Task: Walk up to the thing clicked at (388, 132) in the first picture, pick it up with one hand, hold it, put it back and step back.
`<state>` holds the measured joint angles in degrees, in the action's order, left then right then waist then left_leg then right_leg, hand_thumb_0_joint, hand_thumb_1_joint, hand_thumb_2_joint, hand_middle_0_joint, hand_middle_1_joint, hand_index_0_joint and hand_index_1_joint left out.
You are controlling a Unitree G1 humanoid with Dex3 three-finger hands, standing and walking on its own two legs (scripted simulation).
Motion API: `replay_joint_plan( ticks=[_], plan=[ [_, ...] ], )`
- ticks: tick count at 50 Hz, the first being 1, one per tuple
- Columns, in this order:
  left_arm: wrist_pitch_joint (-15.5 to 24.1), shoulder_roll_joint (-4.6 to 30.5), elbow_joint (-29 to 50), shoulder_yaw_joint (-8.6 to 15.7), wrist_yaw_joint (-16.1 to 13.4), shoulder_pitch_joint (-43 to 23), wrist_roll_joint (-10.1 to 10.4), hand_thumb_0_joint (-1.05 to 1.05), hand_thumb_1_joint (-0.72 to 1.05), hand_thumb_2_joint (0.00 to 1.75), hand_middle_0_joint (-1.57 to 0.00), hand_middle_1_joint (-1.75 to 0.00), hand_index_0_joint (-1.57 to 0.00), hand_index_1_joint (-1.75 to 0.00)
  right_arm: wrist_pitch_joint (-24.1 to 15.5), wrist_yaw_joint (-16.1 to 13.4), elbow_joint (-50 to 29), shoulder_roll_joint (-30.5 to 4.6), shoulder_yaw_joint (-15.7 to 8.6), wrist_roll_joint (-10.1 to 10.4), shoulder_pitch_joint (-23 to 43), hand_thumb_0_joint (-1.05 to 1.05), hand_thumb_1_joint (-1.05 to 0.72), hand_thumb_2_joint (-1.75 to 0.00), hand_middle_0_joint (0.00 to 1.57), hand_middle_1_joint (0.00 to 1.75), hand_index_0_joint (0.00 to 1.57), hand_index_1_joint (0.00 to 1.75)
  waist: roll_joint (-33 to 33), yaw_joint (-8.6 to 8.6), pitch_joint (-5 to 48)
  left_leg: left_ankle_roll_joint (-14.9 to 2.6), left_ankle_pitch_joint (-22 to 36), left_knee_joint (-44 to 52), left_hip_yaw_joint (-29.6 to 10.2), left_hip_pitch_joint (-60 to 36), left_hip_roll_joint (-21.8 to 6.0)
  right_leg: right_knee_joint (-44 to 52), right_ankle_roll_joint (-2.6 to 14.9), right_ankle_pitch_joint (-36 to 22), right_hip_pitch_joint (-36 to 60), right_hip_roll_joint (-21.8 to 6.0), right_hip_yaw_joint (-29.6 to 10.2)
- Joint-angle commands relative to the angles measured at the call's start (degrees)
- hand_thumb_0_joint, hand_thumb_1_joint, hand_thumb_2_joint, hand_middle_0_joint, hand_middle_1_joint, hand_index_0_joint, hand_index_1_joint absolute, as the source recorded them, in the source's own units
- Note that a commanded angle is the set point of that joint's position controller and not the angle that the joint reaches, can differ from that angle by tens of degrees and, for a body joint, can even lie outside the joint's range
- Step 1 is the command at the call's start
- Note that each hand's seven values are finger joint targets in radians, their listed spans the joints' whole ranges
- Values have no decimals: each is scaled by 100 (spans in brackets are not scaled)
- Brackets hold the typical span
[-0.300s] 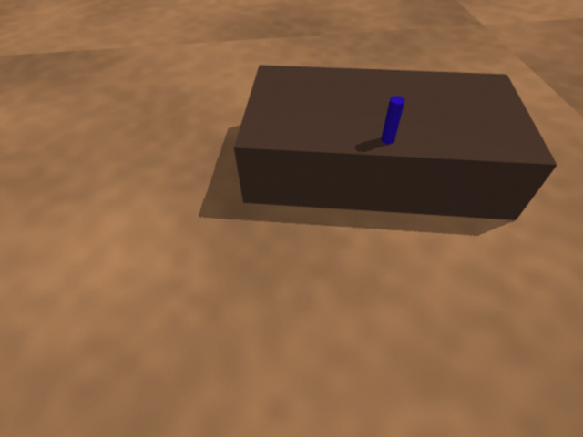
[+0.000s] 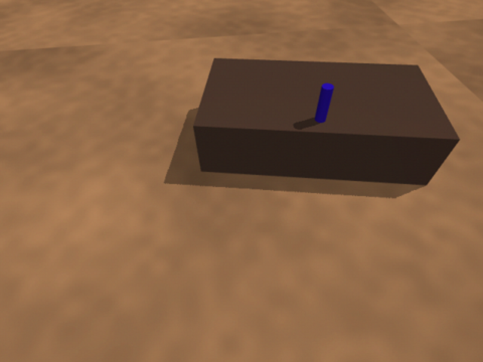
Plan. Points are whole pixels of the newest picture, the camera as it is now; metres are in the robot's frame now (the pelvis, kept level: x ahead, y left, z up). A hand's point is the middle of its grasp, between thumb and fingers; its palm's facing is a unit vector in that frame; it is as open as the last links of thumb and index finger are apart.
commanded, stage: stand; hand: right
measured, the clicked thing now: (323, 103) +1.24 -0.38 -0.36
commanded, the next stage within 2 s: walk up in 0.82 s
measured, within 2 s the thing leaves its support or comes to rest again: neither
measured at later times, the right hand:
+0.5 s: hand out of the picture +0.07 -0.25 -0.16, palm faces -0.04 +0.94 -0.34, open 7.4 cm
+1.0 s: hand out of the picture +0.06 -0.29 -0.15, palm faces +0.03 +0.93 -0.36, open 7.4 cm
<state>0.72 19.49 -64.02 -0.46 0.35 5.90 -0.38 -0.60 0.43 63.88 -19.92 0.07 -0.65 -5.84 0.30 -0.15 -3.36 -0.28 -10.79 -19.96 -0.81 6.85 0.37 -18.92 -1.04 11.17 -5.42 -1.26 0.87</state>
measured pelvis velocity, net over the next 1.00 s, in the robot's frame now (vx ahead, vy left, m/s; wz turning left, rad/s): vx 0.02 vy -0.02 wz -0.03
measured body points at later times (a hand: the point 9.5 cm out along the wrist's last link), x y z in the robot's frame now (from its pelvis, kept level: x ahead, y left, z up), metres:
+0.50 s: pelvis +0.00 +0.00 +0.00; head +0.01 +0.00 +0.45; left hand +0.07 +0.30 -0.13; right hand +0.07 -0.30 -0.13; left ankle +0.00 +0.12 -0.75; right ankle -0.01 -0.13 -0.75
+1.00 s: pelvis +0.02 -0.02 +0.00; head +0.03 -0.02 +0.45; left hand +0.10 +0.31 -0.12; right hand +0.06 -0.34 -0.12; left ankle +0.00 +0.11 -0.75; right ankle +0.03 -0.15 -0.71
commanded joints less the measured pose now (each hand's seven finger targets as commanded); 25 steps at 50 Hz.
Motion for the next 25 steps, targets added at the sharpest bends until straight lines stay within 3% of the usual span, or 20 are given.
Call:
replay_joint_plan(
  ticks=[1, 25],
  plan=[
    [113, 1185, 309, 246, -99, -196, -18, 0, 90, 90, -20, -30, -20, -30, -139, -109, -344, -1193, -227, 18, 195, 0, -90, -90, 20, 30, 20, 30, -49, -7, 505, -140, 1024, 273, -538, -54, -751, 249, 240, -870, 89, -654, -501],
    [101, 1212, 303, 259, -82, -141, -20, 0, 90, 90, -20, -30, -20, -30, -138, -98, -323, -1196, -208, 17, 140, 0, -90, -90, 20, 30, 20, 30, 22, -3, 394, -121, 691, 436, -598, 49, -734, 335, 238, -507, 43, -636, -502]
  ],
)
